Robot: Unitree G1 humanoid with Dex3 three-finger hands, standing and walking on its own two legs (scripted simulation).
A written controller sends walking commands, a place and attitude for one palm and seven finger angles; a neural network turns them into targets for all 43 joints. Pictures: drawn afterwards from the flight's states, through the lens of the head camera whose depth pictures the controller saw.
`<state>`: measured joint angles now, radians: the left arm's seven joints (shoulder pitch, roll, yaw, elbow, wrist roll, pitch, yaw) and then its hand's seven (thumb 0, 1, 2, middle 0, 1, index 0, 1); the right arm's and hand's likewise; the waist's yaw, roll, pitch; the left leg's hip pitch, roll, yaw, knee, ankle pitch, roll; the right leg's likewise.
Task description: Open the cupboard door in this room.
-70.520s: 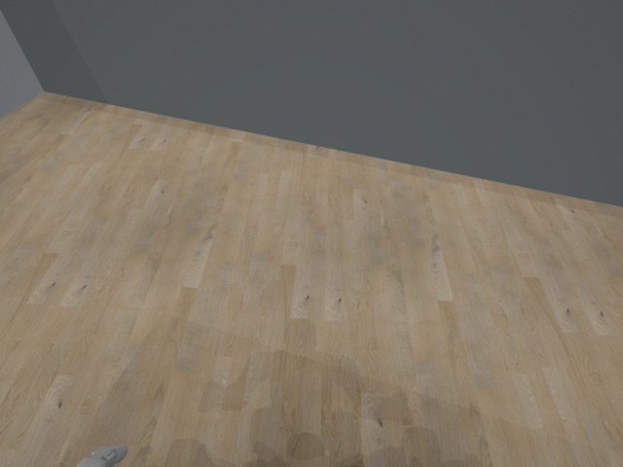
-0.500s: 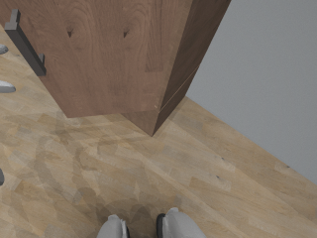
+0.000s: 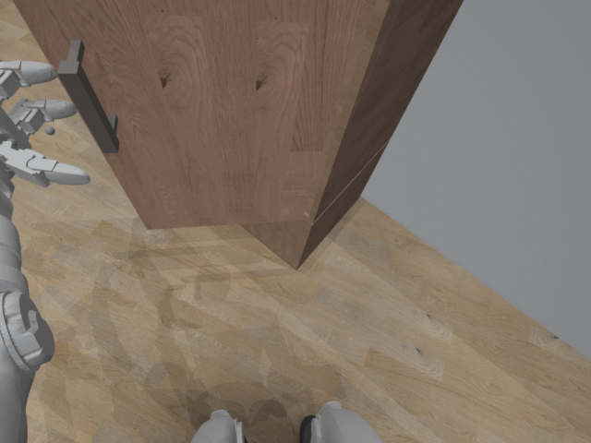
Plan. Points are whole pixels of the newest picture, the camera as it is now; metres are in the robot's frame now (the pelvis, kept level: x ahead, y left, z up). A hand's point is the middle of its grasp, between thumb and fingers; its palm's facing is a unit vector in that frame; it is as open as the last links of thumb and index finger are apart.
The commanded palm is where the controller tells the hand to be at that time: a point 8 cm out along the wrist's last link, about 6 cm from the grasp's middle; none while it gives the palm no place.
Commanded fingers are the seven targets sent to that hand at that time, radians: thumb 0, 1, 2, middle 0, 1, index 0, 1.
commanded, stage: slide the fingers in behind the handle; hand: left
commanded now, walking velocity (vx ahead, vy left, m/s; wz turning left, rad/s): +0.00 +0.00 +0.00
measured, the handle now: (94, 101) +0.53 +0.23 +0.09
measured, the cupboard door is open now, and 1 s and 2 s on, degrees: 46 46 46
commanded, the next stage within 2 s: close the thumb around the handle in 1.20 s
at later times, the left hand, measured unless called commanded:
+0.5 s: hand (80, 135) +0.48 +0.24 +0.09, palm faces +0.04 -1.00 -0.02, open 14.0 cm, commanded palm +0.45 +0.28 +0.09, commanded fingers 0.00 -0.50 0.30 -0.30 -1.20 -0.30 -1.20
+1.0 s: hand (107, 130) +0.49 +0.21 +0.09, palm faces +0.05 -1.00 -0.02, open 13.9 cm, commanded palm +0.46 +0.26 +0.09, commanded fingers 0.00 -0.50 0.30 -0.30 -1.20 -0.30 -1.20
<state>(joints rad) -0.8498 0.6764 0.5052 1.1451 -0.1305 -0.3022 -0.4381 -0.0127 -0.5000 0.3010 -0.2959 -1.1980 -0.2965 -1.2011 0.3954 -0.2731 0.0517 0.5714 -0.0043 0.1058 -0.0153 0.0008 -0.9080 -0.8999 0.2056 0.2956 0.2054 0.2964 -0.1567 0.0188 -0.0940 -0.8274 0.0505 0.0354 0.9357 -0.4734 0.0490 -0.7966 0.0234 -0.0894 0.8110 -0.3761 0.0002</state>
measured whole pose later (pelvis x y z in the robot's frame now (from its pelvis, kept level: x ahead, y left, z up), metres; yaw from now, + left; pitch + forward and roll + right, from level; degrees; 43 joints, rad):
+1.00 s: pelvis -0.01 -0.01 +0.00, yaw +0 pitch +19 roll -3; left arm -0.86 0.55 0.44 1.15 -0.10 -0.36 -0.30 -0.01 -0.50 0.30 -0.30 -1.20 -0.31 -1.20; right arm 0.41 -0.27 0.04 0.60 -0.01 0.07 -0.01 0.00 -0.91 -0.90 0.20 0.30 0.20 0.30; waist -0.16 0.03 -0.09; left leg -0.80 0.05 0.05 0.92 -0.46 0.04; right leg -0.80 0.02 -0.07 0.84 -0.38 -0.01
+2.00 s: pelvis -0.02 -0.01 +0.00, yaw +0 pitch +19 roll -3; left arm -0.88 0.54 0.43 1.18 -0.10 -0.38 -0.29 0.01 0.74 0.83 -0.39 -1.34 -0.38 -1.34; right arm 0.42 -0.27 0.04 0.62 -0.01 0.06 -0.01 0.00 -0.91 -0.90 0.21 0.30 0.20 0.30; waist -0.16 0.03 -0.09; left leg -0.81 0.04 0.04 0.93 -0.45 0.04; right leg -0.80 0.02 -0.08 0.85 -0.37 -0.01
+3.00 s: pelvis +0.01 -0.04 +0.02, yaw +2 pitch +7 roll +0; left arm 0.19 -0.06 -0.12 -0.05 0.00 -0.11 0.43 0.01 0.67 0.73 -0.35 -1.25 -0.37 -1.32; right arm 0.16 -0.16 0.03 0.48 -0.05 0.09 0.02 0.01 -0.91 -0.90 0.20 0.30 0.20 0.30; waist 0.00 0.03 -0.10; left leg -0.44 0.03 0.04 0.75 -0.43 -0.01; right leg -0.47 0.01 -0.07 0.75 -0.40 -0.05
